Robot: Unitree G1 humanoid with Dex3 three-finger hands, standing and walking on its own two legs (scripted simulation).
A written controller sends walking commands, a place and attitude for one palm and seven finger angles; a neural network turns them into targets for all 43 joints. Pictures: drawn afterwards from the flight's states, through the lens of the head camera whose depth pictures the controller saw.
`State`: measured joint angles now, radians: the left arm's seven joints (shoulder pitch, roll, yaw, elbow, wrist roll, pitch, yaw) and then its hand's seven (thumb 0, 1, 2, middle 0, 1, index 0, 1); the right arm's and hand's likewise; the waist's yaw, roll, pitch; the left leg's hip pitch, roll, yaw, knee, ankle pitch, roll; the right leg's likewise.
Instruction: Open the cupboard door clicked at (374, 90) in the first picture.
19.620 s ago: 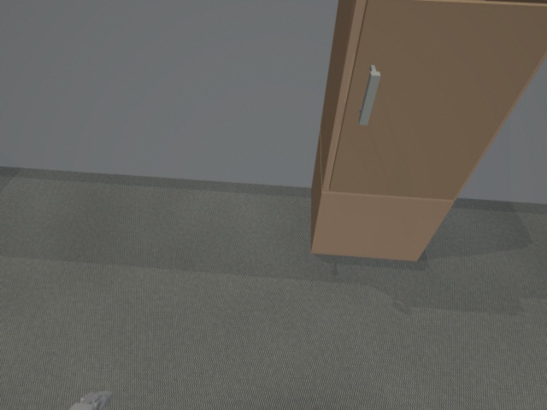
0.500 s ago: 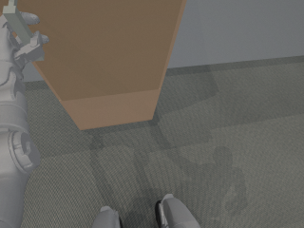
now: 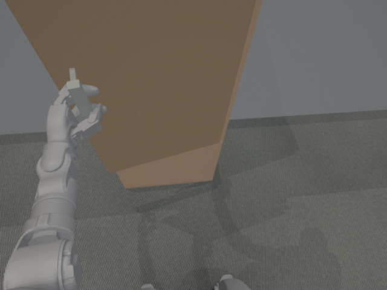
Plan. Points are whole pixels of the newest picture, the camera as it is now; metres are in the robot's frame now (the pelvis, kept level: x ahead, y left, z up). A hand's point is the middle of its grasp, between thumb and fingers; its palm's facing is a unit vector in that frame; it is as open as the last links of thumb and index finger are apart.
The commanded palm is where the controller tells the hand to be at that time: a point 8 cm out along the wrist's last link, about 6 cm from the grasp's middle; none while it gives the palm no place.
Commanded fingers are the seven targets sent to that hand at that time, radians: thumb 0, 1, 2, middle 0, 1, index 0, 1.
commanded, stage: pull the door open along its arc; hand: left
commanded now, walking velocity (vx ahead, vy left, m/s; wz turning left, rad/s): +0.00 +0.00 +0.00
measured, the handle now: (84, 101) +0.49 +0.21 +0.08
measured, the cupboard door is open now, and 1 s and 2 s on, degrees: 13 42 44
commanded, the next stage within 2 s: open thumb and fingers to let go in 0.52 s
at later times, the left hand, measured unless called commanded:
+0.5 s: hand (144, 172) +0.33 +0.08 +0.08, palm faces +0.47 -0.88 +0.02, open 5.8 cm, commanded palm +0.26 +0.11 +0.08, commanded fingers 0.00 0.90 0.90 -0.40 -1.35 -0.40 -1.35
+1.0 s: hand (154, 182) +0.30 +0.06 +0.09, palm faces +0.46 -0.89 +0.00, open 9.7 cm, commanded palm +0.25 +0.10 +0.08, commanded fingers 0.00 -0.50 0.30 -0.30 -1.20 -0.30 -1.20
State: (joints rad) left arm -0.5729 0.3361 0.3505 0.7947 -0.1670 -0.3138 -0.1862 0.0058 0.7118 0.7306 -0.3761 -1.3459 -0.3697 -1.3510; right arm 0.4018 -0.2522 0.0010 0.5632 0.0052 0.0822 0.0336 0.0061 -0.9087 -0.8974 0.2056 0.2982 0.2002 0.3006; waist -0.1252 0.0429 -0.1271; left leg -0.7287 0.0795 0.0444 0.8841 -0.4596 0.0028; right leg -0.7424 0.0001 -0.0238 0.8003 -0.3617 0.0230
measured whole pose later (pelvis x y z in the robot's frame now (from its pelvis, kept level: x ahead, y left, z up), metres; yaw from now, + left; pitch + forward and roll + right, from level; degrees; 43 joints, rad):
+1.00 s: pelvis -0.02 -0.05 +0.01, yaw +5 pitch +7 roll +1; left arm -0.08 -0.12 -0.12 0.25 0.06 -0.20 0.56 0.01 0.14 0.56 -0.35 -1.27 -0.34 -1.27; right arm 0.19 -0.19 -0.01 0.62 -0.07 0.03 -0.01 0.01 -0.91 -0.90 0.20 0.30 0.20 0.30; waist 0.00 0.04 -0.09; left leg -0.52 0.05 -0.02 0.79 -0.39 -0.05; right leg -0.55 -0.03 -0.09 0.82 -0.38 -0.04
